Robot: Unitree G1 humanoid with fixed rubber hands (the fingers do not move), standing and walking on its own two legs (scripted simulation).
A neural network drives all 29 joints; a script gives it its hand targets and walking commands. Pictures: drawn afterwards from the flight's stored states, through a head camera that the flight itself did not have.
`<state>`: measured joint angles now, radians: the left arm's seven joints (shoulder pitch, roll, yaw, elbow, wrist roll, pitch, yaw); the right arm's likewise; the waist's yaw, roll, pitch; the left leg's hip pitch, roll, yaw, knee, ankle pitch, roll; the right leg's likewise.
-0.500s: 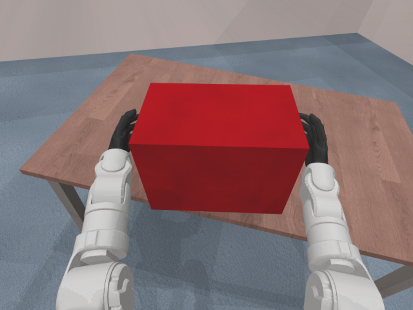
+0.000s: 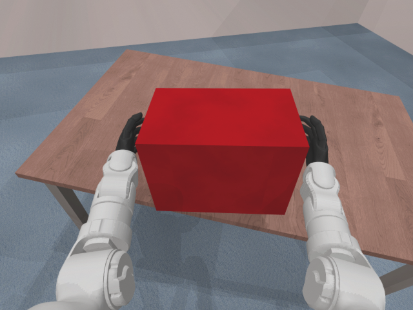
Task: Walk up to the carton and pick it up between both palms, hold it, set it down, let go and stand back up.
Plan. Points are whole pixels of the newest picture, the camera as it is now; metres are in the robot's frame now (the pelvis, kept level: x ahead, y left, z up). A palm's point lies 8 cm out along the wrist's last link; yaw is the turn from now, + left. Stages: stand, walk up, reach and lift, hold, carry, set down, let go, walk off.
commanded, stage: set down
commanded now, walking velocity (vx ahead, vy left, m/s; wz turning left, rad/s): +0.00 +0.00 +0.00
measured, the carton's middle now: (220, 151) +0.43 -0.05 +0.06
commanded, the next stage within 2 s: none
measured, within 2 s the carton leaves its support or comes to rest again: rests again in 1.46 s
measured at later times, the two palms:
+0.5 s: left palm (131, 150) +0.42 +0.14 +0.07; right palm (311, 155) +0.38 -0.23 +0.10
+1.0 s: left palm (139, 151) +0.44 +0.13 +0.05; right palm (309, 160) +0.40 -0.24 +0.07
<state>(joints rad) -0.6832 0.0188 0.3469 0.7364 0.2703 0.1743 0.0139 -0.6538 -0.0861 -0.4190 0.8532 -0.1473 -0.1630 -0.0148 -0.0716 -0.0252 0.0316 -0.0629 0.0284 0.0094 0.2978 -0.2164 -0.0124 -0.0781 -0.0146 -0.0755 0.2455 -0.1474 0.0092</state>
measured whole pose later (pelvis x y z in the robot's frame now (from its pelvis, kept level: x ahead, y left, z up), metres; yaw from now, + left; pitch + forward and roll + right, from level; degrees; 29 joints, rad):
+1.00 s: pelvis +0.00 +0.00 +0.00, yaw -2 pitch +11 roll +0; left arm -0.84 0.08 0.39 1.09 0.21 -0.06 0.05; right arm -0.77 -0.08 -0.59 0.99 -0.29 -0.23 0.01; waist -0.06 0.02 -0.07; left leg -0.32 0.04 0.04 0.33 -0.21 -0.01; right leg -0.35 -0.01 -0.06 0.30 -0.14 0.00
